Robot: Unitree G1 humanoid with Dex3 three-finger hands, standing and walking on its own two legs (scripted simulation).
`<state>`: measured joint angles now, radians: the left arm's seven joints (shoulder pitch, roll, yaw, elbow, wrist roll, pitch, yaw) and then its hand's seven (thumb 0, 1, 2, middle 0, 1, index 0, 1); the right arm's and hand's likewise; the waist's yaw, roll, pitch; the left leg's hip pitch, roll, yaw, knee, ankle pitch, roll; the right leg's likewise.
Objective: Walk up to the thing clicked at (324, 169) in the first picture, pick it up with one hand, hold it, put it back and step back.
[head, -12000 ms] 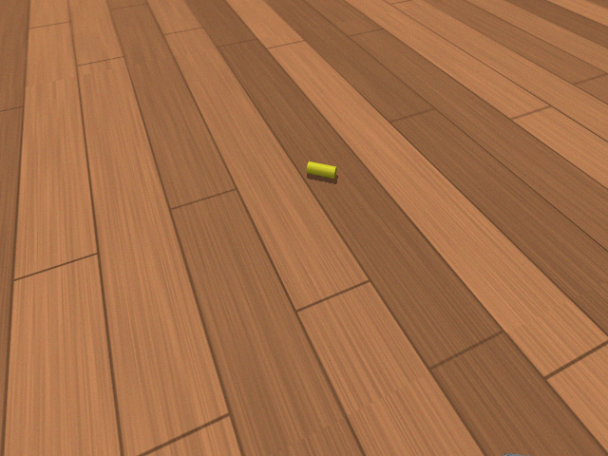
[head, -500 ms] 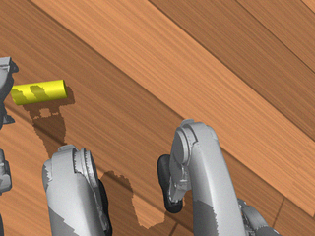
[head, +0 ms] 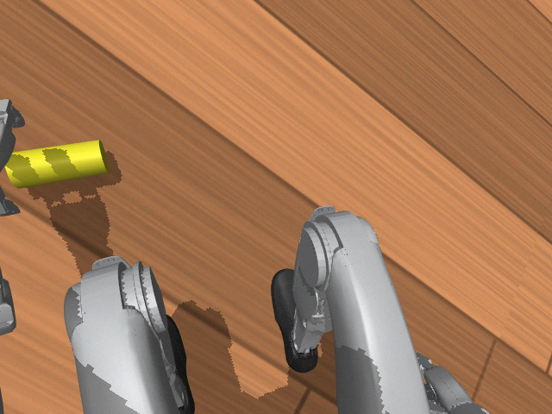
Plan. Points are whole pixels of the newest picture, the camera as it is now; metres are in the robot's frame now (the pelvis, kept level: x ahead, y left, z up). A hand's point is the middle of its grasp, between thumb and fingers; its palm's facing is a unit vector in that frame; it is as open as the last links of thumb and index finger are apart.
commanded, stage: rise first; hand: left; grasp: from above
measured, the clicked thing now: (60, 163) +0.50 +0.26 -0.29
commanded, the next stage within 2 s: approach in 0.64 s
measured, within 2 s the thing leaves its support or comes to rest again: neither
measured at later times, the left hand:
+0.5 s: hand out of the picture +0.46 +0.31 -0.17, palm faces -0.47 -0.05 -0.88, open 13.1 cm
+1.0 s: hand (18, 153) +0.48 +0.28 -0.17, palm faces -0.44 -0.03 -0.90, open 13.3 cm
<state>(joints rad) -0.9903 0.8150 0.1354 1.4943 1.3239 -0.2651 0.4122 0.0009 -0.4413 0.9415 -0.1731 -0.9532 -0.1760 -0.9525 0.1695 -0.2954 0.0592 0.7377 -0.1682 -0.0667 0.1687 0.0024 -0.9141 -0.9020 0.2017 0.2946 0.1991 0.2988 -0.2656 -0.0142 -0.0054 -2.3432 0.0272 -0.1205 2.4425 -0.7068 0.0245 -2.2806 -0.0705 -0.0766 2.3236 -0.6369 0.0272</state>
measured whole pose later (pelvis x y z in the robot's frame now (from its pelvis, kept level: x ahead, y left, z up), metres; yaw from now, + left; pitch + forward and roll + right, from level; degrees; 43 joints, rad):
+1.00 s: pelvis +0.00 +0.00 +0.00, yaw +0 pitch +34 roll -9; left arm -1.09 0.77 0.03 1.55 1.33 -0.23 0.42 0.00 -0.38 0.89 -0.22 -0.88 -0.22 -0.88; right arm 0.19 -0.28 0.08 0.74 -0.17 -0.10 0.17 0.00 -0.90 -0.89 0.20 0.29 0.20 0.30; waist -0.30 -0.02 -0.04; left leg -2.35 0.02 -0.11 2.43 -0.70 0.03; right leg -2.29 -0.07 -0.07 2.32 -0.63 0.03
